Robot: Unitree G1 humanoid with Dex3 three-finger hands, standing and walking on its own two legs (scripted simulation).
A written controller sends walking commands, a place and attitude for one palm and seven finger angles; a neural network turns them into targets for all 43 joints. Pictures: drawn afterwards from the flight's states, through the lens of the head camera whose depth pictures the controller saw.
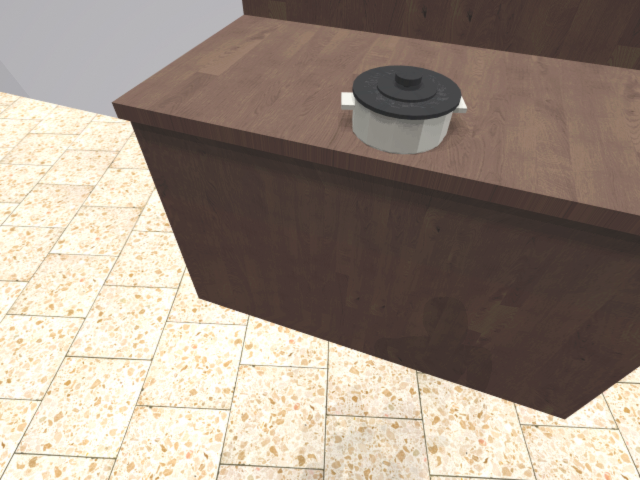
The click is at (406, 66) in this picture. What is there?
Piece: lid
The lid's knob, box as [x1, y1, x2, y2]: [395, 68, 421, 85]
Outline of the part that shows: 396,71 395,80 400,84 415,85 420,82 421,73 415,69 402,68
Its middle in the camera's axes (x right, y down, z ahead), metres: +0.17 -0.31 +0.73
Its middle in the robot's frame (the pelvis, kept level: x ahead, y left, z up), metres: +0.78 -0.12 +0.15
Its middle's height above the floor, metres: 0.93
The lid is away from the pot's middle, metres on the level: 0.00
